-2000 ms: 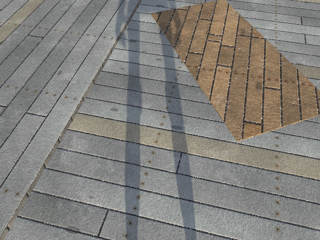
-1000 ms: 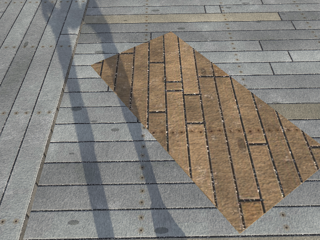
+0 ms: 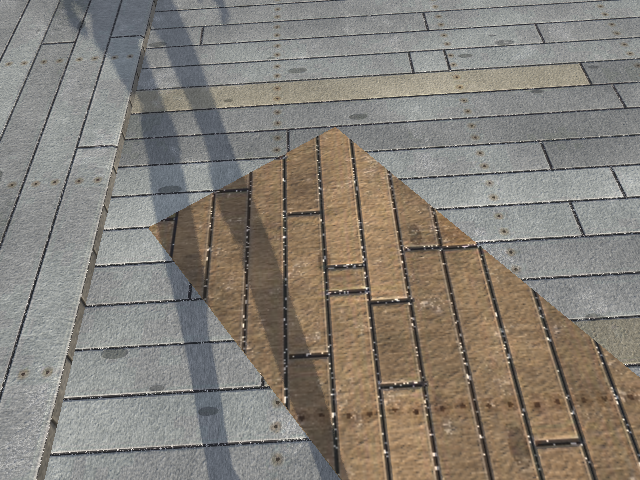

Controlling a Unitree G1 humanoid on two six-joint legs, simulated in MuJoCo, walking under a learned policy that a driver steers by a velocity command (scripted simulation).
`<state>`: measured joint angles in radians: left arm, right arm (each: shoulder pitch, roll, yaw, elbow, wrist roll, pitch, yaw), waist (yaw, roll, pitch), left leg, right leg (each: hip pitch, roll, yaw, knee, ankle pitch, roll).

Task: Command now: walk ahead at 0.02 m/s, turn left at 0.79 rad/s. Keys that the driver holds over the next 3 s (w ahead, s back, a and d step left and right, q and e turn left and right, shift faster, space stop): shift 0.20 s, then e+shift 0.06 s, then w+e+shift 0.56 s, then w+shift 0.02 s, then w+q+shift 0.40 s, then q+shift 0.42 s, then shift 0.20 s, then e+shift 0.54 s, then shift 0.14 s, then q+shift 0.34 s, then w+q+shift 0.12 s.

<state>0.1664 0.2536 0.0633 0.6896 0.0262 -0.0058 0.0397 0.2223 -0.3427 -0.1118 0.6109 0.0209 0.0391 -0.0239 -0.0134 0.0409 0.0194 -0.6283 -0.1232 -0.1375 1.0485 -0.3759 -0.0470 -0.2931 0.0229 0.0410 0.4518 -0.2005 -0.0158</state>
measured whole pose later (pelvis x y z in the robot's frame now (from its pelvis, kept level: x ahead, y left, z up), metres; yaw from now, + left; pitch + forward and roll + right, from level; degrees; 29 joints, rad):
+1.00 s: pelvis +0.35 -0.12 -0.01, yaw -20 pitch +1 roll +0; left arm 0.34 0.28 0.06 0.79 0.03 -0.05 -0.02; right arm 0.24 -0.25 -0.02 0.75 -0.02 -0.05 0.04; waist -0.01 0.03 0.02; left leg -0.55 0.15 -0.04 1.30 -0.21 0.03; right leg -0.23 0.12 -0.09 0.52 -0.32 -0.14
